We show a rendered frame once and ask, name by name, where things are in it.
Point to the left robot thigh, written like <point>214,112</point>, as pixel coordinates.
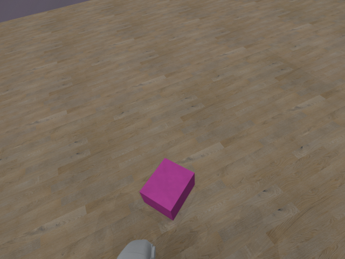
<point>138,249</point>

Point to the carton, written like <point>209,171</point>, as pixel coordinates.
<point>168,187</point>

